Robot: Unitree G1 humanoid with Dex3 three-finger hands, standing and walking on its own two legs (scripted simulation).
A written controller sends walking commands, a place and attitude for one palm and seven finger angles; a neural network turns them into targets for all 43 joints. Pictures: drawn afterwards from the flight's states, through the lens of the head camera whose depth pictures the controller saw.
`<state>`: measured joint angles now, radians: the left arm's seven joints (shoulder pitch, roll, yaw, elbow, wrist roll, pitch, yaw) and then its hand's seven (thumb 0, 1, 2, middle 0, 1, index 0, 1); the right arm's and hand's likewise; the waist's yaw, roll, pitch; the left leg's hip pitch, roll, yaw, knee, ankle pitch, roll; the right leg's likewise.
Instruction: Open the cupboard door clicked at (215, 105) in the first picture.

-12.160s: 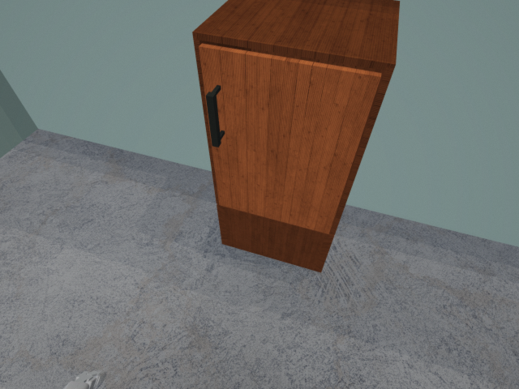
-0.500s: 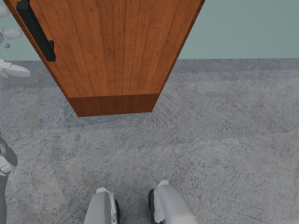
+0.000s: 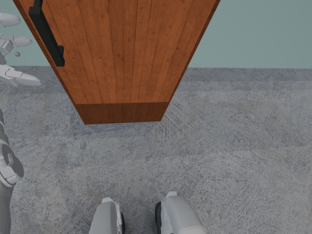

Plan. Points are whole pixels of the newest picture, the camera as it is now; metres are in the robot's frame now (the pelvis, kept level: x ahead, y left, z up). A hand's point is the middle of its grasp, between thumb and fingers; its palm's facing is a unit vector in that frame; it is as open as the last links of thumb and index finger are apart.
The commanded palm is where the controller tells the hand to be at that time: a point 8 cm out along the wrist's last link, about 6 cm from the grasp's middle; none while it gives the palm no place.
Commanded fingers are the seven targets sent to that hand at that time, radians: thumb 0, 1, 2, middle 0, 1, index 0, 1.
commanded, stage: move the hooked fingers beside the handle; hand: left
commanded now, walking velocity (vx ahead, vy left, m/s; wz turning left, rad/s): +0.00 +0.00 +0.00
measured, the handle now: (50, 34) +0.58 +0.21 +0.06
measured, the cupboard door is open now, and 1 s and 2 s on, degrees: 0 0 0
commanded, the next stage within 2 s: slide the fingers in behind the handle in 0.08 s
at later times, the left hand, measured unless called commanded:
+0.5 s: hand (27, 50) +0.53 +0.25 +0.06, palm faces +0.01 -1.00 +0.00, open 14.0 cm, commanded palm +0.51 +0.28 +0.06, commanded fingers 0.00 -0.50 0.30 -0.30 -1.20 -0.30 -1.20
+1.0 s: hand (46, 52) +0.53 +0.21 +0.06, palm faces +0.01 -1.00 -0.01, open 14.0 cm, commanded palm +0.50 +0.24 +0.06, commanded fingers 0.00 -0.50 0.30 -0.30 -1.20 -0.30 -1.20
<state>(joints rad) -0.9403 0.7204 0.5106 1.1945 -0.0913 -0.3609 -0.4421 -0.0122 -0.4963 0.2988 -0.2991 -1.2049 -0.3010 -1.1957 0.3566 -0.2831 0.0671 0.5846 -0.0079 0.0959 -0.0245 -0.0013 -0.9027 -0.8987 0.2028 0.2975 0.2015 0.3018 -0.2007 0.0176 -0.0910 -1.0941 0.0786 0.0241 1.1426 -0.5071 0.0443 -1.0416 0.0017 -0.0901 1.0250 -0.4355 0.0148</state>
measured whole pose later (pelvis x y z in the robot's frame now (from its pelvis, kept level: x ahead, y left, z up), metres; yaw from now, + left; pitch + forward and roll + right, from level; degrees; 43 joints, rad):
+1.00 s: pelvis +0.00 +0.00 +0.00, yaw +0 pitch +26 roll -5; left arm -0.93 0.58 0.44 1.15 -0.08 -0.38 -0.31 -0.01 -0.50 0.30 -0.30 -1.20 -0.30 -1.20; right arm 0.37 -0.26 0.05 0.60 -0.02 0.10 0.00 0.00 -0.90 -0.90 0.20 0.30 0.20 0.30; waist -0.20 0.03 -0.10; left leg -1.08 0.07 0.03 1.13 -0.51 0.04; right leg -1.03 0.00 -0.08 1.03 -0.44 0.01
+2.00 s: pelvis +0.00 -0.01 +0.00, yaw +1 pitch +26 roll -3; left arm -0.96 0.53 0.41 1.19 -0.07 -0.41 -0.25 -0.01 -0.45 0.32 -0.30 -1.21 -0.30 -1.20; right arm 0.37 -0.26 0.05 0.62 -0.02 0.08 0.00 0.00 -0.90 -0.90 0.20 0.30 0.20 0.30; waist -0.19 0.03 -0.10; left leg -1.08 0.07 0.03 1.14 -0.51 0.03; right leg -1.05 0.00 -0.08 1.06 -0.45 0.00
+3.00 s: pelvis +0.01 -0.01 +0.01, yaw +0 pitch +24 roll -3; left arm -0.72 0.42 0.38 0.96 -0.13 -0.41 -0.24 0.01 0.78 0.80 -0.38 -1.35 -0.38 -1.35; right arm 0.39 -0.25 0.03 0.60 0.00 0.10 0.02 0.00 -0.90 -0.90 0.20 0.30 0.20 0.30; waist -0.16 0.03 -0.12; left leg -0.99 0.07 0.06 1.08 -0.50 0.03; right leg -0.97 0.01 -0.05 1.00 -0.44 0.01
